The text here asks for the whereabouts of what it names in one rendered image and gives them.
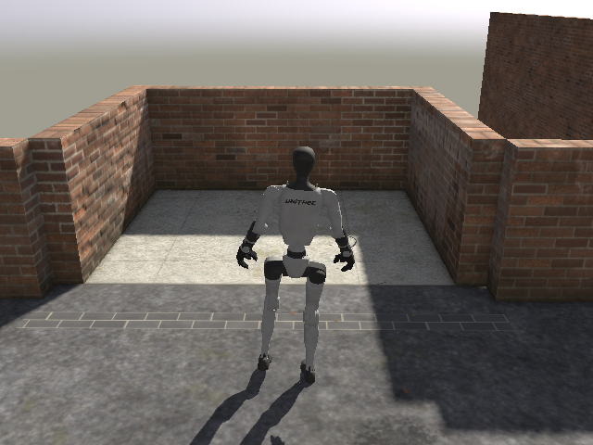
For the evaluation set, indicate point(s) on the right robot forearm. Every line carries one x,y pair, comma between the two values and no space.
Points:
343,244

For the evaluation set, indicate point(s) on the robot right hand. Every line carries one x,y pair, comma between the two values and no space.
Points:
350,261

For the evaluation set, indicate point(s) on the right robot upper arm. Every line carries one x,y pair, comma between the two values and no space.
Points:
329,198

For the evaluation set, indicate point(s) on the robot left hand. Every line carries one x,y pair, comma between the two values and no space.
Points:
241,255

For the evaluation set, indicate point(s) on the robot thigh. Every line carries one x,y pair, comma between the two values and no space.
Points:
273,269
315,281

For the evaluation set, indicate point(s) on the left robot upper arm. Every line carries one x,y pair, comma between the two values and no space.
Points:
271,193

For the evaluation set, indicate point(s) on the robot left thigh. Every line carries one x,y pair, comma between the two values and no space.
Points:
273,269

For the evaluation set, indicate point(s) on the robot right thigh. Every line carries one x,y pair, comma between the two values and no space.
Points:
315,281

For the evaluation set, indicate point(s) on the left robot forearm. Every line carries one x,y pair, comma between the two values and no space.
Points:
250,239

